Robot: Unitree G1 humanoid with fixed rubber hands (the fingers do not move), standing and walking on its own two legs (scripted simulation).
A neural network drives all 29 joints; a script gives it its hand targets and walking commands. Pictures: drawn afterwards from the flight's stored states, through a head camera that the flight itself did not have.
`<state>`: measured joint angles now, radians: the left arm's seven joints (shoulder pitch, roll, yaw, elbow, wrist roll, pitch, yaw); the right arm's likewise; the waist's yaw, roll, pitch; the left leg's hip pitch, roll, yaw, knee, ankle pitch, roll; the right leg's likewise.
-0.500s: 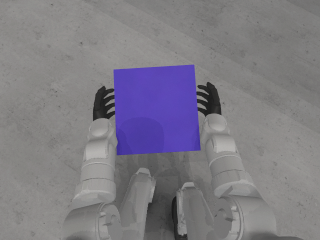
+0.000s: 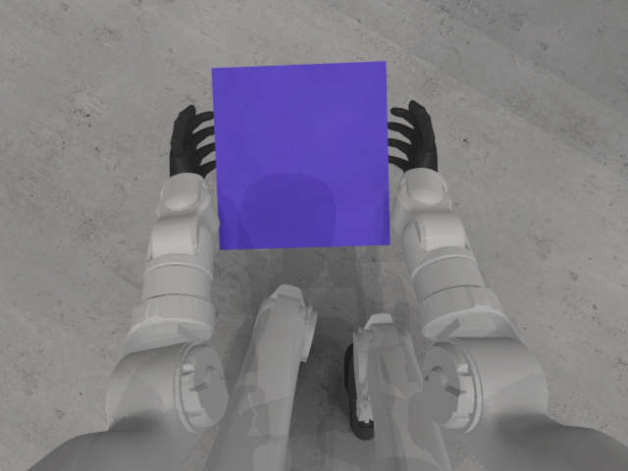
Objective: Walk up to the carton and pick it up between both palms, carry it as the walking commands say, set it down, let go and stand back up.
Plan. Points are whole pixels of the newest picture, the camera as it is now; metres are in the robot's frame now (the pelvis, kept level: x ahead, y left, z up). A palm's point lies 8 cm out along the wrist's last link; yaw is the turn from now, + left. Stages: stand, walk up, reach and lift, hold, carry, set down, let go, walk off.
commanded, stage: set down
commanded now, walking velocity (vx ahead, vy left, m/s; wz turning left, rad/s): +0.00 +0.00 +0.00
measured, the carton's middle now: (306, 169) +0.47 +0.10 -0.20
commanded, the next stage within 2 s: none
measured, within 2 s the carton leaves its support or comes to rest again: rests again in 2.00 s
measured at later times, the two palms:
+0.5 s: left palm (207, 169) +0.44 +0.24 -0.19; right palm (399, 164) +0.50 -0.03 -0.18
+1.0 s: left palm (227, 177) +0.46 +0.24 -0.30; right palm (385, 180) +0.50 -0.03 -0.28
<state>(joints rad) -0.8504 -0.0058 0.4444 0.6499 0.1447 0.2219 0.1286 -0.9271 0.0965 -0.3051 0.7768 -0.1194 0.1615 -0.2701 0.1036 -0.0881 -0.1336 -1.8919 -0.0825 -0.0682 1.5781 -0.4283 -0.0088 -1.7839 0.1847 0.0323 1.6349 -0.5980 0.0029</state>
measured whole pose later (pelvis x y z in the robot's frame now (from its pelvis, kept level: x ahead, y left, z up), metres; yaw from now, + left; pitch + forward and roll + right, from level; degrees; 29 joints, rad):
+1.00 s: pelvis -0.05 +0.01 -0.13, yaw -2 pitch +30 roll -4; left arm -1.35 0.21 0.35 0.65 0.04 0.34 0.20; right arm -1.43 -0.07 -0.22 0.76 0.04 0.29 -0.39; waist 0.12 -0.10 0.53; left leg -2.10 -0.09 -0.06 2.03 -0.45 -0.01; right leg -1.98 0.23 -0.02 2.09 -0.66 0.05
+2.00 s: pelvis -0.02 +0.01 -0.16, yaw -4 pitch +40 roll -2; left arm -1.34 0.26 0.45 0.91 0.10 0.24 0.02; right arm -1.44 -0.10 -0.23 1.00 -0.05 0.22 -0.21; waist 0.15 -0.07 0.26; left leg -2.30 0.00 0.01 2.11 -0.51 0.03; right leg -2.21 0.24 0.00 2.18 -0.68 0.05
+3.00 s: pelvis -0.02 +0.01 -0.17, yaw -4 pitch +39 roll -1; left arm -1.35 0.28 0.50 0.96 0.10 0.15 -0.06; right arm -1.43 -0.10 -0.25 0.98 -0.09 0.16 -0.17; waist 0.15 -0.07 0.29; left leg -2.31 0.02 0.03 2.16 -0.54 0.04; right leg -2.22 0.20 -0.02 2.23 -0.70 0.02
